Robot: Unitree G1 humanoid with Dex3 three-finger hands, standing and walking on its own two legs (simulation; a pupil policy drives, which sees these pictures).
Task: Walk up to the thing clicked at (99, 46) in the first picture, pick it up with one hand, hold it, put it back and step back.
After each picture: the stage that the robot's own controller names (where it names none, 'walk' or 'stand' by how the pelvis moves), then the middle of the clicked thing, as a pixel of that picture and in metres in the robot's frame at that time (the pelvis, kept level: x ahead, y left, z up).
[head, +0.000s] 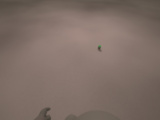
stand; (99, 47) +1.62 -0.24 -0.72
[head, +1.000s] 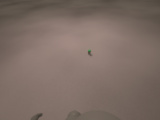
walk; (89, 52) +1.52 +0.12 -0.70
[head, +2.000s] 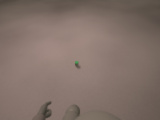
walk; (76, 64) +0.98 +0.25 -0.71
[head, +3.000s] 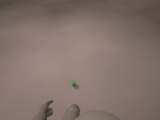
walk; (74, 83) +0.58 +0.25 -0.72
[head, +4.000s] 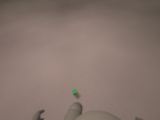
stand; (74, 92) +0.40 +0.22 -0.70
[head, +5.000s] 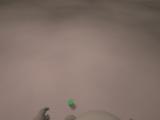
stand; (70, 103) +0.34 +0.19 -0.72
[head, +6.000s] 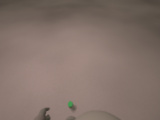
stand; (70, 104) +0.30 +0.21 -0.72
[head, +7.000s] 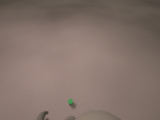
stand; (70, 102) +0.33 +0.20 -0.73
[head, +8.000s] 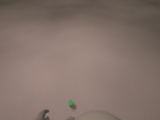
stand; (71, 103) +0.32 +0.20 -0.73
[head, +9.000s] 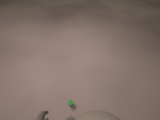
go down; (71, 103) +0.32 +0.20 -0.73
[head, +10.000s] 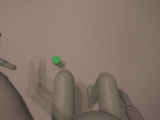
go down; (56, 61) +0.41 +0.24 -0.31
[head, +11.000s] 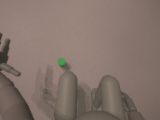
approach; (62, 63) +0.41 +0.23 -0.31
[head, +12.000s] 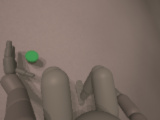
close in; (32, 58) +0.40 +0.27 -0.22
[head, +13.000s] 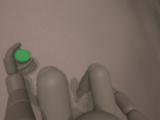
close; (22, 57) +0.39 +0.28 -0.22
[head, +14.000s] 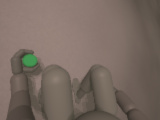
lift; (29, 61) +0.35 +0.26 -0.22
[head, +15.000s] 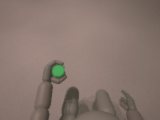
lift; (59, 73) +0.32 +0.19 +0.00
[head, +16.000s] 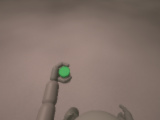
hold; (65, 75) +0.32 +0.17 +0.03
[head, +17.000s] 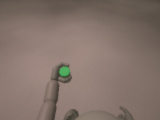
hold; (65, 75) +0.32 +0.17 +0.02
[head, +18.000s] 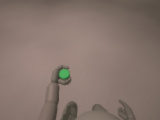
crouch; (65, 77) +0.32 +0.16 -0.03
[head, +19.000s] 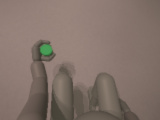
lower; (48, 52) +0.45 +0.25 -0.09
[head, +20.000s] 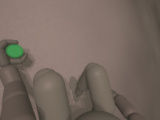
lower; (16, 53) +0.41 +0.29 -0.23
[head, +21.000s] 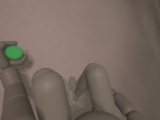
lower; (15, 54) +0.41 +0.29 -0.22
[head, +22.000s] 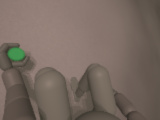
lower; (17, 56) +0.39 +0.30 -0.22
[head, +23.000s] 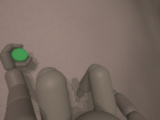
lower; (20, 57) +0.39 +0.29 -0.22
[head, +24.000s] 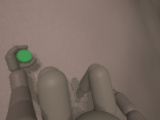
open; (24, 57) +0.39 +0.27 -0.22
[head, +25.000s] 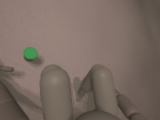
stand; (30, 55) +0.39 +0.27 -0.23
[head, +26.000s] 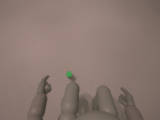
walk; (69, 75) +0.39 +0.20 -0.48
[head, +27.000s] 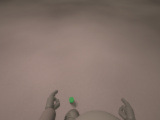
stand; (71, 100) +0.35 +0.18 -0.66
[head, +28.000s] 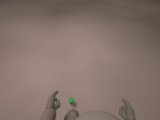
stand; (71, 100) +0.34 +0.18 -0.67
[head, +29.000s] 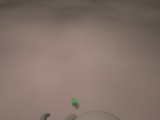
stand; (74, 101) +0.36 +0.17 -0.72
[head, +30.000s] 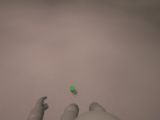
walk; (72, 89) +0.42 +0.13 -0.70
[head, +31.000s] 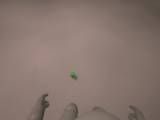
walk; (72, 74) +0.59 +0.21 -0.70
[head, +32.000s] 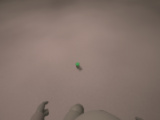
walk; (77, 65) +0.85 +0.26 -0.70
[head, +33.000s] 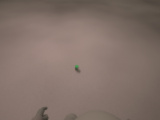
stand; (76, 68) +0.91 +0.20 -0.72
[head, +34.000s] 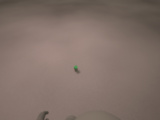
stand; (75, 68) +0.92 +0.23 -0.73
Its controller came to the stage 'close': yes
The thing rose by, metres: 0.71
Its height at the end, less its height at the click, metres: +0.00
